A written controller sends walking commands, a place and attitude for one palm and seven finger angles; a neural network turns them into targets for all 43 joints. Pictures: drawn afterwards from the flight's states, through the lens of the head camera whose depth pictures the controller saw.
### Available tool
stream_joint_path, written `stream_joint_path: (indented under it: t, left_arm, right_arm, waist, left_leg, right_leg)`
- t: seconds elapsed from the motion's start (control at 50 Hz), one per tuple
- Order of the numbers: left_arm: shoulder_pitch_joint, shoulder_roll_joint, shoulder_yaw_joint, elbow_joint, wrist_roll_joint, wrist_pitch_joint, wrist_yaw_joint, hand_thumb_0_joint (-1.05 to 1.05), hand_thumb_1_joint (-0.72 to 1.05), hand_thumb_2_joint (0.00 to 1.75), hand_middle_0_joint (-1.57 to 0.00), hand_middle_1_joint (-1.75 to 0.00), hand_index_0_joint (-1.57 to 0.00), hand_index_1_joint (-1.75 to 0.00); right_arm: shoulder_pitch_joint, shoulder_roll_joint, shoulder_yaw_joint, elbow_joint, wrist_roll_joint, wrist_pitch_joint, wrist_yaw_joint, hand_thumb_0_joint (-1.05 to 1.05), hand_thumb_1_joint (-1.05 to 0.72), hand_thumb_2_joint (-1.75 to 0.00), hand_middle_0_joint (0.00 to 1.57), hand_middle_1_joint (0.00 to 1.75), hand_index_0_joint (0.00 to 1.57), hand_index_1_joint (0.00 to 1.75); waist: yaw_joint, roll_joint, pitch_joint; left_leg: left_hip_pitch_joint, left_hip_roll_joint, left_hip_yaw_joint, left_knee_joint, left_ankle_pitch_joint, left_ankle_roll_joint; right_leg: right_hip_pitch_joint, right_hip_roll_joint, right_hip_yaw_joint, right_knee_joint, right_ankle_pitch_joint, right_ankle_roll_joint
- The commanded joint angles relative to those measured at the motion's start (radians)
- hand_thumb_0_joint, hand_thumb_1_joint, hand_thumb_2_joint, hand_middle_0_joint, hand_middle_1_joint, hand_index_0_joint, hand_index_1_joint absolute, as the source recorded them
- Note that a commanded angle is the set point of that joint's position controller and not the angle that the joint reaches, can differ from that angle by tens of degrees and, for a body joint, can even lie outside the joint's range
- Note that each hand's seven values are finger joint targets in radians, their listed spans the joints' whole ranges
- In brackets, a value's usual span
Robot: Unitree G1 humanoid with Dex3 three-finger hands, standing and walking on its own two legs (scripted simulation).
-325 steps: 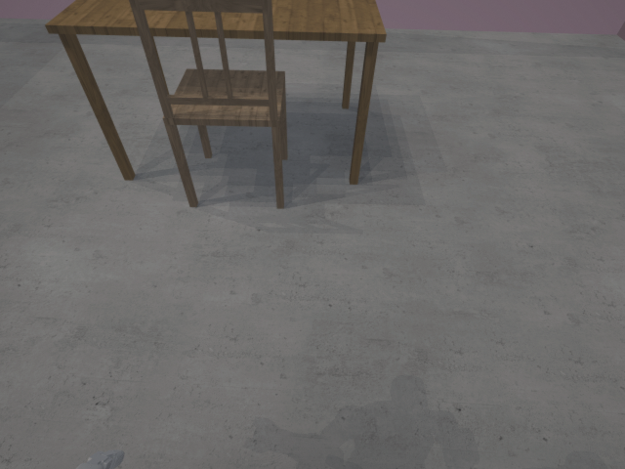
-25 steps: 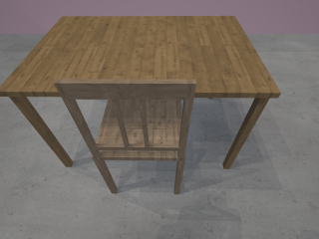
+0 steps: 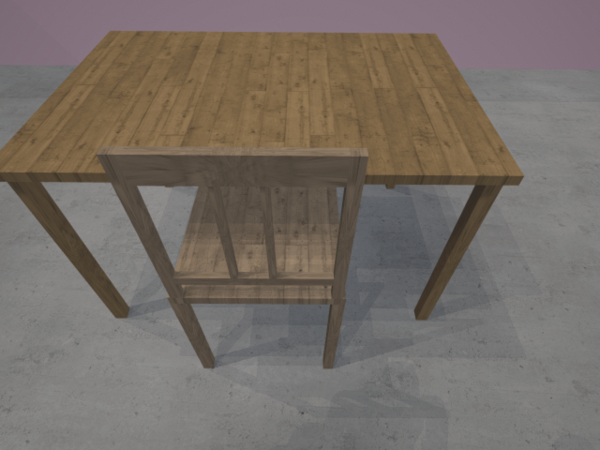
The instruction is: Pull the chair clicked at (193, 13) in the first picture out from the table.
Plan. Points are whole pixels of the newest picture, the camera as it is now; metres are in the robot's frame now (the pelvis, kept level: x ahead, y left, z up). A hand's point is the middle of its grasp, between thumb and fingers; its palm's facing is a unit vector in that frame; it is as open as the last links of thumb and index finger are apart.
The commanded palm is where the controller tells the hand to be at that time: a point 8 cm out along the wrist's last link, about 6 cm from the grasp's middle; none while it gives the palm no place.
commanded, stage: look again from close up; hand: left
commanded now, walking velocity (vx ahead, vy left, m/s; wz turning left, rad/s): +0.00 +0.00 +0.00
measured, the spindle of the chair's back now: (225, 235) +0.51 +0.17 -0.08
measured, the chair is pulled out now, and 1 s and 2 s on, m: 0.00 0.00 0.00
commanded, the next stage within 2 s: shuffle to correct the standing spot in 0.70 s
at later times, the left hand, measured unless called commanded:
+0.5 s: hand out of the picture +0.01 +0.19 -0.18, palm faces +0.01 -0.99 -0.17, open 7.4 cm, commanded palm none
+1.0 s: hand out of the picture +0.00 +0.19 -0.18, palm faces -0.03 -0.99 -0.17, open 7.4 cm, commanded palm none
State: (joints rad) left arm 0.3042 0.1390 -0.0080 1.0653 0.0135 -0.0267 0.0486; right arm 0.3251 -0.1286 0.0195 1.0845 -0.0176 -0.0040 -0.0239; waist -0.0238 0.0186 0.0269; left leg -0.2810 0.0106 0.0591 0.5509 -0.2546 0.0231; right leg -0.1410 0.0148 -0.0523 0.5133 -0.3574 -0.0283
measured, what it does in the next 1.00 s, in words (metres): stands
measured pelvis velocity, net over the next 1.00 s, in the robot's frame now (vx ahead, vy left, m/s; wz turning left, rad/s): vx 0.03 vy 0.03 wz -0.03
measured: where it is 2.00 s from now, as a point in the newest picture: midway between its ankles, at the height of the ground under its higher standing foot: outside the picture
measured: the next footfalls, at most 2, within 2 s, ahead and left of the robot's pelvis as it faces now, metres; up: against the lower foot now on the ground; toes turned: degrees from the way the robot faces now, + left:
right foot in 1.54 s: +0.09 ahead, -0.10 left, +0.00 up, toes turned -4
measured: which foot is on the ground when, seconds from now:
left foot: down 0.00-1.00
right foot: down 0.00-1.00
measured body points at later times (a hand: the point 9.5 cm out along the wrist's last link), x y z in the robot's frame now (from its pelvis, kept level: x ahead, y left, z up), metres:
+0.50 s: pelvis +0.02 +0.02 +0.00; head +0.04 +0.04 +0.45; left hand +0.01 +0.24 -0.16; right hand +0.05 -0.21 -0.15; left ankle +0.03 +0.10 -0.73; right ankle -0.05 -0.10 -0.73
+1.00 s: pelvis +0.03 +0.03 +0.00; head +0.05 +0.03 +0.45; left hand +0.01 +0.25 -0.16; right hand +0.02 -0.20 -0.15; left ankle +0.03 +0.10 -0.73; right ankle -0.05 -0.10 -0.73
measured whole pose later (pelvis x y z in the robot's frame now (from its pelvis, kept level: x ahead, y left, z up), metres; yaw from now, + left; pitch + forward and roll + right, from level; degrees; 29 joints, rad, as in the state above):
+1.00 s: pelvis +0.03 +0.03 +0.00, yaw -2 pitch +1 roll +2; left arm 0.33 0.16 -0.01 1.12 0.03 0.00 0.03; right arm 0.26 -0.14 0.01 1.14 -0.01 -0.01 -0.03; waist 0.01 -0.05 0.02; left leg -0.21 -0.06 0.11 0.44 -0.25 0.07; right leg -0.14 -0.06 -0.02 0.51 -0.39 -0.01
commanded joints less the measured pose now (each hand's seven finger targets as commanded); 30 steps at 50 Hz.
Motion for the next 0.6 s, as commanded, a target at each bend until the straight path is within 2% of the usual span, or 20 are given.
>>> stream_joint_path:
  t: [0.0, 0.04, 0.08, 0.2, 0.26, 0.28, 0.32, 0.36, 0.38, 0.44, 0.48, 0.56, 0.58]
  left_arm:
    - [0.075, 0.088, 0.011, -0.036, -0.003, -0.005, 0.003, 0.0, 0.9, 0.9, -0.2, -0.3, -0.2, -0.3]
    - [0.071, 0.094, 0.014, -0.04, -0.002, -0.002, 0.002, 0.0, 0.9, 0.9, -0.2, -0.3, -0.2, -0.3]
    - [0.08, 0.097, 0.014, -0.038, -0.001, -0.004, 0.001, 0.0, 0.9, 0.9, -0.2, -0.3, -0.2, -0.3]
    - [0.079, 0.112, 0.015, -0.028, -0.001, -0.002, 0.001, 0.0, 0.9, 0.9, -0.2, -0.3, -0.2, -0.3]
    - [0.078, 0.117, 0.014, -0.019, -0.002, 0.001, 0.001, 0.0, 0.9, 0.9, -0.2, -0.3, -0.2, -0.3]
    - [0.084, 0.112, 0.014, -0.017, 0.001, 0.001, 0.001, 0.0, 0.9, 0.9, -0.2, -0.3, -0.2, -0.3]
    - [0.085, 0.112, 0.013, -0.009, -0.001, 0.003, 0.001, 0.0, 0.9, 0.9, -0.2, -0.3, -0.2, -0.3]
    - [0.088, 0.114, 0.012, -0.004, 0.0, 0.003, 0.001, 0.0, 0.9, 0.9, -0.2, -0.3, -0.2, -0.3]
    - [0.094, 0.111, 0.011, -0.001, 0.001, 0.002, 0.001, 0.0, 0.9, 0.9, -0.2, -0.3, -0.2, -0.3]
    - [0.091, 0.113, 0.01, 0.006, 0.001, 0.004, 0.001, 0.0, 0.9, 0.9, -0.2, -0.3, -0.2, -0.3]
    - [0.098, 0.11, 0.01, 0.008, 0.003, 0.004, 0.0, 0.0, 0.9, 0.9, -0.2, -0.3, -0.2, -0.3]
    - [0.097, 0.11, 0.008, 0.016, 0.001, 0.007, 0.0, 0.0, 0.9, 0.9, -0.2, -0.3, -0.2, -0.3]
    - [0.107, 0.107, 0.008, 0.019, 0.003, 0.006, -0.001, 0.0, 0.9, 0.9, -0.2, -0.3, -0.2, -0.3]
  right_arm:
    - [0.032, -0.096, -0.017, -0.036, 0.003, -0.023, 0.002, 0.0, -0.9, -0.9, 0.2, 0.3, 0.2, 0.3]
    - [0.024, -0.106, -0.019, -0.032, 0.003, -0.024, 0.002, 0.0, -0.9, -0.9, 0.2, 0.3, 0.2, 0.3]
    - [0.009, -0.102, -0.017, -0.025, 0.007, -0.028, 0.001, 0.0, -0.9, -0.9, 0.2, 0.3, 0.2, 0.3]
    - [-0.011, -0.129, -0.02, -0.017, 0.007, -0.034, -0.003, 0.0, -0.9, -0.9, 0.2, 0.3, 0.2, 0.3]
    - [-0.021, -0.137, -0.021, -0.013, 0.009, -0.033, -0.005, 0.0, -0.9, -0.9, 0.2, 0.3, 0.2, 0.3]
    - [-0.029, -0.13, -0.02, -0.012, 0.012, -0.034, -0.006, 0.0, -0.9, -0.9, 0.2, 0.3, 0.2, 0.3]
    - [-0.033, -0.138, -0.021, -0.01, 0.009, -0.033, -0.007, 0.0, -0.9, -0.9, 0.2, 0.3, 0.2, 0.3]
    - [-0.038, -0.14, -0.022, -0.007, 0.011, -0.033, -0.007, 0.0, -0.9, -0.9, 0.2, 0.3, 0.2, 0.3]
    - [-0.042, -0.133, -0.02, -0.005, 0.013, -0.033, -0.008, 0.0, -0.9, -0.9, 0.2, 0.3, 0.2, 0.3]
    - [-0.047, -0.141, -0.022, 0.0, 0.011, -0.031, -0.007, 0.0, -0.9, -0.9, 0.2, 0.3, 0.2, 0.3]
    - [-0.054, -0.134, -0.022, 0.002, 0.015, -0.031, -0.007, 0.0, -0.9, -0.9, 0.2, 0.3, 0.2, 0.3]
    - [-0.052, -0.14, -0.022, 0.004, 0.012, -0.029, -0.006, 0.0, -0.9, -0.9, 0.2, 0.3, 0.2, 0.3]
    - [-0.059, -0.134, -0.021, 0.004, 0.014, -0.029, -0.007, 0.0, -0.9, -0.9, 0.2, 0.3, 0.2, 0.3]
  waist:
    - [0.018, -0.046, 0.078]
    - [0.02, -0.023, 0.063]
    - [0.028, -0.034, 0.054]
    - [0.027, -0.001, -0.009]
    - [0.027, -0.003, -0.017]
    - [0.03, -0.02, 0.004]
    - [0.027, 0.0, -0.004]
    - [0.028, -0.006, -0.009]
    - [0.03, -0.027, 0.003]
    - [0.026, -0.008, 0.006]
    - [0.031, -0.031, 0.024]
    - [0.027, -0.017, 0.023]
    - [0.033, -0.034, 0.031]
  left_leg:
    - [0.014, 0.074, -0.109, -0.118, 0.091, 0.022]
    - [0.028, 0.08, -0.117, -0.13, 0.109, 0.027]
    - [0.04, 0.081, -0.114, -0.133, 0.151, 0.031]
    - [0.109, 0.089, -0.112, -0.13, 0.267, 0.033]
    - [0.132, 0.095, -0.109, -0.131, 0.299, 0.034]
    - [0.126, 0.095, -0.107, -0.132, 0.309, 0.036]
    - [0.143, 0.095, -0.109, -0.136, 0.312, 0.034]
    - [0.152, 0.095, -0.106, -0.138, 0.32, 0.034]
    - [0.147, 0.095, -0.103, -0.141, 0.311, 0.036]
    - [0.152, 0.094, -0.104, -0.153, 0.3, 0.033]
    - [0.141, 0.093, -0.102, -0.163, 0.272, 0.035]
    - [0.144, 0.091, -0.11, -0.182, 0.236, 0.033]
    - [0.142, 0.092, -0.103, -0.185, 0.225, 0.036]
  right_leg:
    - [-0.104, -0.098, 0.114, -0.114, 0.122, -0.032]
    - [-0.094, -0.096, 0.108, -0.108, 0.125, -0.026]
    - [-0.077, -0.099, 0.103, -0.113, 0.165, -0.02]
    - [-0.047, -0.106, 0.097, -0.101, 0.226, -0.008]
    - [-0.046, -0.109, 0.088, -0.105, 0.229, -0.001]
    - [-0.049, -0.107, 0.09, -0.112, 0.243, -0.001]
    - [-0.051, -0.112, 0.091, -0.111, 0.241, 0.001]
    - [-0.047, -0.114, 0.091, -0.117, 0.25, 0.005]
    - [-0.046, -0.113, 0.088, -0.124, 0.252, 0.005]
    - [-0.05, -0.117, 0.09, -0.125, 0.243, 0.007]
    - [-0.05, -0.116, 0.091, -0.138, 0.233, 0.008]
    - [-0.053, -0.119, 0.09, -0.141, 0.205, 0.009]
    - [-0.055, -0.12, 0.09, -0.149, 0.209, 0.01]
